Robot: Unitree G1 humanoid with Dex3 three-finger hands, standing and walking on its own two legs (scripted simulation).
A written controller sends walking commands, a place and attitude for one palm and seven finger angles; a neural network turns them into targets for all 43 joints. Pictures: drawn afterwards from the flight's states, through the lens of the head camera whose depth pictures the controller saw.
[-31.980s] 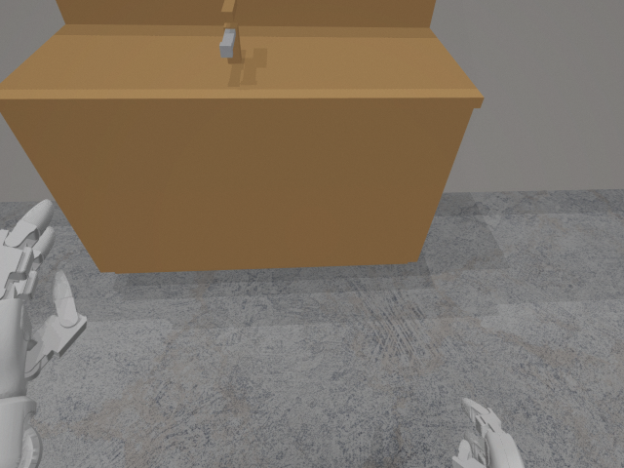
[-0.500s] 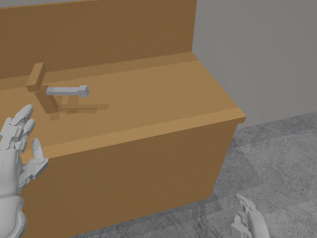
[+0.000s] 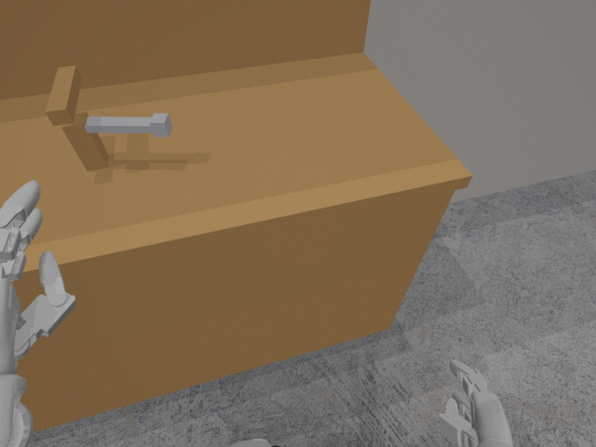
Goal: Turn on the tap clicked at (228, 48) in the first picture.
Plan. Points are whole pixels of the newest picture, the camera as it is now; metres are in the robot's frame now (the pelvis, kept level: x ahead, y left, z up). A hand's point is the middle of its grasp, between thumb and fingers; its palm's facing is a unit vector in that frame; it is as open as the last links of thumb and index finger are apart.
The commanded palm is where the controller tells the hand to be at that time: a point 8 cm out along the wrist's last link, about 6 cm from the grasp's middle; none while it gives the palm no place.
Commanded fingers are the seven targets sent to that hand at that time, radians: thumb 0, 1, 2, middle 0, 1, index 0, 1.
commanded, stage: step back with the hand held close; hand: left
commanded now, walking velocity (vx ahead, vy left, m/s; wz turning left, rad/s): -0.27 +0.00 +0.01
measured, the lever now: (161, 125) +0.57 +0.28 +0.12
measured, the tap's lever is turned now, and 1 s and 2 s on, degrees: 73 73 73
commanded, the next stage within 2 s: stop stepping back and stand still in 0.68 s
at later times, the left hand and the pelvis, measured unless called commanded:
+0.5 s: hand (2, 380) +0.14 +0.26 +0.17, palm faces +0.45 -0.83 -0.33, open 7.4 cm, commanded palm +0.07 +0.30 +0.19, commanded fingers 0.00 0.90 0.90 -0.20 -0.30 -0.20 -0.30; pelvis -0.07 +0.01 -0.02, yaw +3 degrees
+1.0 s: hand out of the picture +0.04 +0.28 +0.16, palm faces +0.35 -0.88 -0.32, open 7.4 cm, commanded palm -0.03 +0.31 +0.19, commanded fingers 0.00 0.90 0.90 -0.20 -0.30 -0.20 -0.30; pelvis -0.20 +0.04 +0.00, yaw -2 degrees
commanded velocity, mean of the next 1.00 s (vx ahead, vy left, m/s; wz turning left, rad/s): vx -0.21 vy -0.02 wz -0.03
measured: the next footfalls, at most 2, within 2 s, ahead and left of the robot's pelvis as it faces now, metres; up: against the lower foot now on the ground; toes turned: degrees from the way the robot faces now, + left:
right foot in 0.72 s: -0.17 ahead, -0.10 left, +0.00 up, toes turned +2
left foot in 0.90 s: -0.09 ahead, +0.12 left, +0.00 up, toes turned +2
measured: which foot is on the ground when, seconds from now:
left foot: down 0.00-0.72, up 0.74-0.88, down 0.90-1.00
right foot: down 0.00-0.46, up 0.48-0.70, down 0.72-0.94, up 0.96-1.00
